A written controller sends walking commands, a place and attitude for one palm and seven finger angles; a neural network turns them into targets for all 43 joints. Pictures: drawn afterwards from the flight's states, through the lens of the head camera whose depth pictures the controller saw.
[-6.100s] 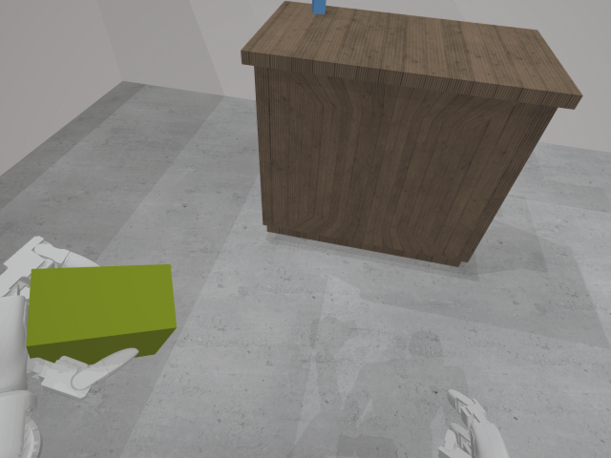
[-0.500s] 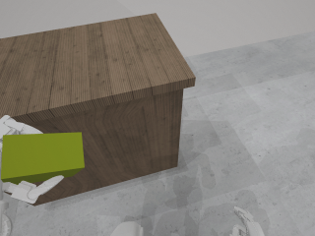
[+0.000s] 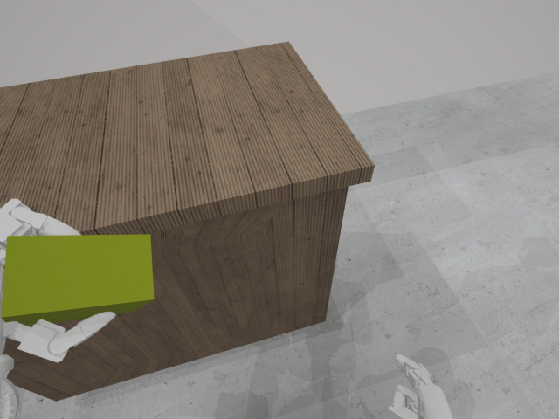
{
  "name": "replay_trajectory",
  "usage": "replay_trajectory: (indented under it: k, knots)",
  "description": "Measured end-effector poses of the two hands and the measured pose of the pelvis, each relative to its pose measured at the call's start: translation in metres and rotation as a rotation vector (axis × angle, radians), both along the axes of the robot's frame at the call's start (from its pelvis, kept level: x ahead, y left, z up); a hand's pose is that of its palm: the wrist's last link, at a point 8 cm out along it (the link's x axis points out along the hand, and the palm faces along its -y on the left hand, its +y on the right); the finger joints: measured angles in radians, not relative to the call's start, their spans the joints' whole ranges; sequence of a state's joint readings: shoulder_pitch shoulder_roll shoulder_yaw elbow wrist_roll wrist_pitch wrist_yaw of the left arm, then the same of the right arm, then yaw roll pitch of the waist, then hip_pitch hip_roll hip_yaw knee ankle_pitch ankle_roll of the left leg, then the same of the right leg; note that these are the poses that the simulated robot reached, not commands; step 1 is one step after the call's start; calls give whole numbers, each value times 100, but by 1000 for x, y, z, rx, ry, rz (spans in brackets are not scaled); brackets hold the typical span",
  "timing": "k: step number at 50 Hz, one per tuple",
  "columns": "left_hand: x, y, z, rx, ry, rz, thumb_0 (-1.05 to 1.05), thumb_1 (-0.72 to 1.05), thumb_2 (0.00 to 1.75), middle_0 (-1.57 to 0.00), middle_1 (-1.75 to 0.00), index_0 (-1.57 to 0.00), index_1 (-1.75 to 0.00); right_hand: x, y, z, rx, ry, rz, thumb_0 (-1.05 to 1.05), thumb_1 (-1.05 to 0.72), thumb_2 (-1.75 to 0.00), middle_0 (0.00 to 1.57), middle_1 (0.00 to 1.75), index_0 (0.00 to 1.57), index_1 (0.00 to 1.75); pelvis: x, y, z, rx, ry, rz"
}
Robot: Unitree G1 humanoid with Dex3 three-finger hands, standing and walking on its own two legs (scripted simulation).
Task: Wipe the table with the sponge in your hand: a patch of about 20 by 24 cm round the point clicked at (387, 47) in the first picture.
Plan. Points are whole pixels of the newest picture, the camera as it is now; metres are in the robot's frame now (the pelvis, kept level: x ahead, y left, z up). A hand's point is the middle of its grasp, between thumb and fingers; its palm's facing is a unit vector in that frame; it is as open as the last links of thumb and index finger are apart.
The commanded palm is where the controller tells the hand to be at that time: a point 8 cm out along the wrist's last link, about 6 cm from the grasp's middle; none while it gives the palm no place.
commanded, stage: come to a stop and stand still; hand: left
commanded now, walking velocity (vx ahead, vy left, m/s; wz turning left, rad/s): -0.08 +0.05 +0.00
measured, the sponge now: (100, 280) +0.22 +0.20 +0.17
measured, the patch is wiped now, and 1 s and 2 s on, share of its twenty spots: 0.00 0.00 0.00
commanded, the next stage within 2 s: look again from close up in 0.84 s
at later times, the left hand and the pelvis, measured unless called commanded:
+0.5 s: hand (15, 269) +0.23 +0.30 +0.17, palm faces +0.35 -0.87 -0.36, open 10.7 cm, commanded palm +0.17 +0.33 +0.19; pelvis +0.00 +0.07 +0.01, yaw -4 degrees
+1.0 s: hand (2, 266) +0.24 +0.32 +0.16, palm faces +0.38 -0.85 -0.36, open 10.7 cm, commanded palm +0.18 +0.35 +0.19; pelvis +0.00 +0.08 +0.02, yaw -3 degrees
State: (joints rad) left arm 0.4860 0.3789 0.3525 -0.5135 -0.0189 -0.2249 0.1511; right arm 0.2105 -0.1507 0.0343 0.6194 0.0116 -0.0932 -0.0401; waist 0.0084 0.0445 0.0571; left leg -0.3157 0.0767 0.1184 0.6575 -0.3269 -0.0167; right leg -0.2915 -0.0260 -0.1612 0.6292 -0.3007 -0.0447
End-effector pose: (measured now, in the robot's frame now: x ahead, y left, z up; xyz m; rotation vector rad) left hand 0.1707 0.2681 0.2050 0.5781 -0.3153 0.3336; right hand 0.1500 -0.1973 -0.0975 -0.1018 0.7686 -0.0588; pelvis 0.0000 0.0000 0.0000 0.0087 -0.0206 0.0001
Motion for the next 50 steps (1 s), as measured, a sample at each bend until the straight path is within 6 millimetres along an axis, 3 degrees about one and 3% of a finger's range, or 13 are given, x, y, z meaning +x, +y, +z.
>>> replay_trajectory:
  k: [4,11,15,18,25,29,34,39,50]
  knots:
    - [8,8,-9,-57,50,49,-1,-54,101,-65,-137,-66,-137,-2,-5,0,-10,57,8,1,-90,-90,20,30,20,30,3,2,8,23,1,-6]
    - [14,21,-11,-54,50,-12,-1,-54,101,-66,-137,-66,-137,2,-19,26,-139,16,-24,1,-90,-90,20,30,20,30,-3,17,11,15,8,1]
    - [27,66,20,47,-155,10,-1,-54,101,-66,-137,-66,-137,5,-14,30,-178,-33,18,1,-90,-90,20,30,20,30,-11,26,2,-15,2,3]
    - [26,85,23,-12,-187,57,-1,-54,101,-66,-137,-66,-137,1,-5,41,-167,-69,32,1,-90,-90,20,30,20,30,-9,38,6,-21,3,-26]
    - [21,70,-22,-144,-5,-48,-1,-54,101,-66,-137,-66,-137,-9,22,51,-166,-93,7,1,-90,-90,20,30,20,30,-4,65,12,-21,-4,-65]
    - [27,81,-40,-161,85,-34,-1,-54,101,-66,-137,-66,-137,-8,41,49,-154,-74,13,1,-90,-90,20,30,20,30,-5,73,14,-20,-6,-66]
    - [29,95,-30,-144,62,2,-1,-54,101,-66,-137,-66,-137,1,62,47,-129,-74,53,1,-90,-90,20,30,20,30,-5,79,15,-25,-2,-61]
    - [27,96,-14,-130,0,0,-1,-54,101,-66,-137,-66,-137,15,72,47,-115,-82,80,1,-90,-90,20,30,20,30,-2,83,15,-29,6,-58]
    - [27,93,-29,-175,77,27,-1,-54,101,-66,-137,-66,-137,31,60,51,-137,-87,61,1,-90,-90,20,30,20,30,2,80,16,-32,8,-51]
